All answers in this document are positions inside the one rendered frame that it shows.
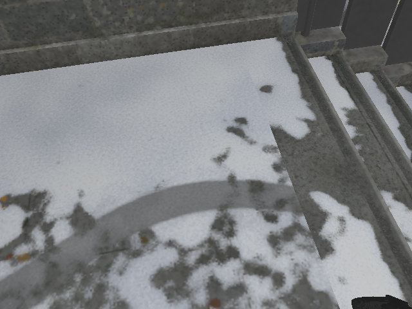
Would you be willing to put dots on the stairs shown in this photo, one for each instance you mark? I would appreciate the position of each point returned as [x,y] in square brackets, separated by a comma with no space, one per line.
[378,118]

